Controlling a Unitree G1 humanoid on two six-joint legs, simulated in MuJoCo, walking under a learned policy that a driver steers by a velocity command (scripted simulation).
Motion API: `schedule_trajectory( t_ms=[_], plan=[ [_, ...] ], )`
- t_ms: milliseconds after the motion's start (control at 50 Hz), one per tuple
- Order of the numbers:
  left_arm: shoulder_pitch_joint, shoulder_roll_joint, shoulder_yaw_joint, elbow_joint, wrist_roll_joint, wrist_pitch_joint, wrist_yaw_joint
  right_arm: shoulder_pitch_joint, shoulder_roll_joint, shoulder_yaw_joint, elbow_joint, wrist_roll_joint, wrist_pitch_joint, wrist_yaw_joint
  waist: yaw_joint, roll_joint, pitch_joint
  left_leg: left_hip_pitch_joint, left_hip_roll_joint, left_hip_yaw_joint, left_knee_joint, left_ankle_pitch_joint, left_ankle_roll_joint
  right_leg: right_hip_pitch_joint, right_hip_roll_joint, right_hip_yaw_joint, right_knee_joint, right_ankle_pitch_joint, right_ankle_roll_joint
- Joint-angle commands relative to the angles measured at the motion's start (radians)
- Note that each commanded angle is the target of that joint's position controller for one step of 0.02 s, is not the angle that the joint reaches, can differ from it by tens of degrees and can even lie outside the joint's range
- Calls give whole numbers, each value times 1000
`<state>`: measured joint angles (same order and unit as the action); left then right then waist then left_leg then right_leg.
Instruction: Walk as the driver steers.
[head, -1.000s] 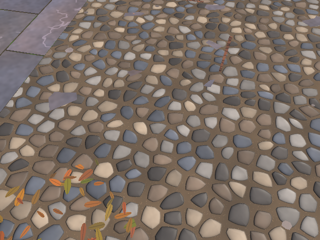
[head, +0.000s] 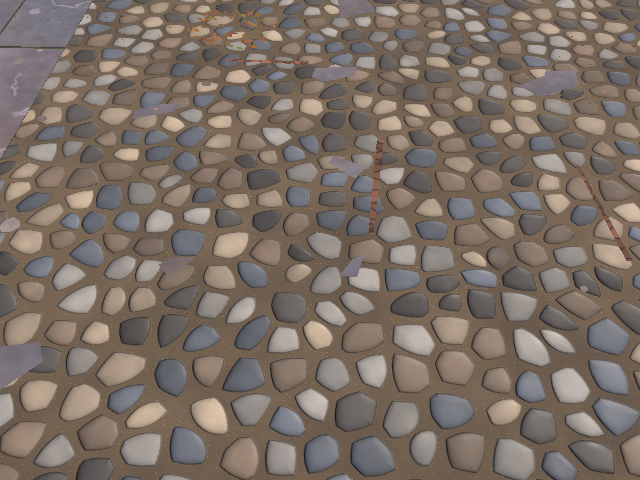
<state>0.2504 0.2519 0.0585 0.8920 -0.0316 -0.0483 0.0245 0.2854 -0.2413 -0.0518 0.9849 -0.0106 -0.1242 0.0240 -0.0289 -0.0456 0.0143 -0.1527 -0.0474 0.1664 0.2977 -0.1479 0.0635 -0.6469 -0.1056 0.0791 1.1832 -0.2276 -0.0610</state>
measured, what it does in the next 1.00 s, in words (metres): walks ahead, turning right: right foot, then left foot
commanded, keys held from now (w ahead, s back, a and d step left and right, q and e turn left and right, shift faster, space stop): w+e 0.60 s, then w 0.40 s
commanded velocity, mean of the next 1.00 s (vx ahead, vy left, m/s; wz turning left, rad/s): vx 0.50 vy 0.00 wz -0.44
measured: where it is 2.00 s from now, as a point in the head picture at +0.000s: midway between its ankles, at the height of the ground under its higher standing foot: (442, 279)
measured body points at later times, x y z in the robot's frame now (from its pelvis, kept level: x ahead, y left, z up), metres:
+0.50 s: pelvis +0.26 -0.11 +0.00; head +0.30 -0.13 +0.44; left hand +0.42 +0.13 -0.12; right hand +0.33 -0.41 -0.12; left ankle +0.29 +0.07 -0.65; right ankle +0.28 -0.18 -0.74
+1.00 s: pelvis +0.55 -0.15 +0.00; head +0.58 -0.15 +0.44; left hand +0.76 +0.05 -0.13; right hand +0.53 -0.43 -0.12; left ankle +0.62 -0.08 -0.74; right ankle +0.45 -0.25 -0.66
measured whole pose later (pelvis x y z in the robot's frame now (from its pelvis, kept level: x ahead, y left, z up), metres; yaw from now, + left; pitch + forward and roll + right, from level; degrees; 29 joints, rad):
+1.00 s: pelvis +0.55 -0.15 +0.00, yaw -26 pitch +2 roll +1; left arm 0.29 0.27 0.05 0.76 -0.01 -0.07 0.00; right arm 0.24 -0.26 -0.05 0.82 0.00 -0.11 0.03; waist -0.01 -0.04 0.01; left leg -0.29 -0.06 0.03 0.42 -0.16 0.06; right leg -0.50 -0.02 0.06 1.16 -0.33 -0.05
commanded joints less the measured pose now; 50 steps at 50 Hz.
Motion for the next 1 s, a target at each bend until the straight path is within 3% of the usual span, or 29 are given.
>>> schedule_trajectory(
  t_ms=[20, 120, 220, 260, 280, 300, 320, 340, 360, 380, 400, 420, 440, 460, 500, 540, 620, 720, 780, 800, 820, 840, 860, 880, 900, 920, 940, 960, 1000],
  plan=[
    [59, 25, 12, -51, 10, 9, -1, -75, -105, -17, -56, -7, -18, -17, 58, 93, 48, -80, 312, -164, -218, 72, 151, -57, -54, 60, -50, 124, 17],
    [-122, 8, 3, -118, 12, -11, -40, -5, -155, -24, -49, 0, 2, -42, -5, 66, 60, 43, 311, -51, -192, 125, 119, -90, -40, -28, -335, 288, 24],
    [-251, 11, -3, -202, 8, -9, -74, 62, -191, -38, -35, 23, 36, -43, -49, 75, 97, 206, 358, -5, -117, 152, 94, -104, -16, -110, -487, 155, -7],
    [-227, 38, 9, -224, 7, -6, -82, 37, -212, -46, -45, 29, 49, -42, -14, 105, 67, 234, 365, 27, -15, 398, 71, -13, 33, -163, -516, 48, -42],
    [-161, 64, 23, -218, 7, -4, -83, 16, -224, -50, -54, 30, 56, -44, 30, 127, 18, 230, 357, 51, 99, 598, 55, 95, 80, -200, -524, 13, -63],
    [-14, 106, 50, -184, 4, -5, -82, -14, -224, -49, -65, 31, 66, -46, 118, 117, -63, 189, 321, 89, 306, 738, 28, 292, 143, -232, -585, 54, -96],
    [175, 196, 95, -134, 2, -1, -65, -7, -202, -39, -84, 22, 65, -48, 195, 55, -165, -9, 275, 95, 596, 609, -20, 607, 137, -140, -614, 84, -143],
    [207, 335, 123, -128, -1, 1, -48, 59, -58, 3, -142, -14, 41, -37, 110, -229, -222, -465, 104, 66, 985, -230, -87, 925, -139, 395, -702, -21, -295],
    [225, 297, 103, -167, 14, -18, -53, 11, -97, 5, -173, 23, -13, -24, 130, -180, -404, -612, 15, -206, 1159, -433, -81, 1043, -259, 798, -897, -100, -398],
    [206, 217, 81, -157, 26, -30, -57, -105, -154, -11, -206, 62, -38, -15, 156, -103, -291, -724, 69, -254, 1163, -347, -48, 1015, -226, 661, -907, -12, -330],
    [150, 174, 69, -165, 20, -35, -55, -125, -143, -5, -212, 56, -49, -16, 122, -50, -208, -714, 115, -250, 1086, -258, -24, 886, -183, 504, -884, 75, -288],
    [58, 138, 57, -189, 17, -35, -56, -120, -144, -10, -198, 33, -47, -24, 71, 30, -154, -634, 155, -251, 999, -197, -25, 730, -141, 392, -884, 175, -252],
    [2, 106, 45, -210, 24, -36, -54, -98, -158, -21, -194, 23, -33, -26, 31, 25, -130, -550, 181, -257, 933, -166, -28, 619, -109, 319, -904, 257, -233],
    [-18, 100, 41, -220, 29, -36, -52, -86, -157, -26, -197, 20, -16, -22, 10, 21, -115, -501, 186, -257, 893, -149, -35, 555, -92, 297, -929, 285, -231],
    [-1, 126, 46, -219, 19, -43, -43, -94, -129, -25, -212, 3, 7, -22, -3, 42, -89, -483, 173, -236, 803, -113, -68, 486, -71, 244, -953, 370, -241],
    [38, 155, 54, -211, 14, -43, -28, -168, -109, -19, -242, -6, 16, -27, 13, 37, -53, -509, 152, -221, 671, -20, -98, 457, -48, 202, -968, 387, -235],
    [90, 155, 54, -201, 11, -34, -12, -309, -81, -6, -281, 3, 10, -19, 67, -29, -21, -457, 92, -207, 352, 219, -102, 435, 8, 150, -957, 256, -176],
    [162, 143, 47, -156, 10, -34, -12, -393, -104, -7, -317, 13, -9, 3, 112, -51, 6, -435, 80, -211, 223, 250, -62, 540, -54, 210, -901, 207, -156],
    [154, 157, 51, -147, 15, -20, -5, -362, -133, -17, -320, 12, -21, 10, 88, -77, 6, -405, 69, -197, 186, 123, -20, 633, -93, 253, -838, 314, -139],
    [135, 160, 51, -151, 16, -15, -5, -305, -146, -25, -307, 11, -25, 8, 55, -85, -17, -325, 48, -171, 161, 98, 0, 640, -77, 243, -782, 442, -125],
    [117, 144, 44, -158, 21, -12, -6, -194, -173, -41, -276, 6, -27, 4, 2, -73, -88, -164, 40, -158, 145, 121, 30, 625, -25, 205, -657, 581, -103],
    [96, 116, 28, -181, 32, -12, -9, -26, -216, -53, -253, -5, -28, -1, -72, -19, -227, 105, 164, -282, 189, 161, 95, 493, 31, 157, -416, 487, -68],
    [239, 50, 8, -176, 14, -26, -13, 126, -293, -79, -219, -13, -17, -2, -56, 248, -377, 506, 377, -690, 155, 14, 262, 110, 185, 64, -28, 80, 21],
    [257, 74, 4, -165, 1, -38, -15, 151, -226, -63, -194, 16, -12, 9, -58, 330, -369, 540, 441, -948, 10, -199, 282, -72, 200, 121, 107, -340, 22],
    [151, 147, 21, -179, -12, -42, -18, 82, -166, -46, -206, 30, -7, 7, -64, 212, -199, 406, 416, -840, -10, -312, 232, -155, 138, 129, 170, -275, 14],
    [62, 150, 18, -202, -1, -43, -19, 4, -142, -35, -226, 24, 3, 3, -43, 113, -107, 253, 378, -704, -29, -264, 196, -140, 82, 73, 141, -185, 9],
    [12, 138, 19, -215, 19, -44, -19, -43, -121, -25, -231, 14, 7, 5, -17, 72, -35, 119, 335, -616, -65, -170, 186, -112, 46, 44, 68, -125, 10],
    [18, 128, 23, -216, 28, -41, -19, -64, -105, -17, -233, 4, 5, 6, 13, 90, -23, 46, 300, -554, -88, -86, 172, -58, 12, 40, 9, -83, 10],
    [56, 90, 17, -204, 24, -32, -19, -60, -109, -16, -221, 5, 0, 8, 35, 128, -31, -14, 260, -463, -123, 36, 175, 0, -4, 11, -51, -51, 22]
  ],
)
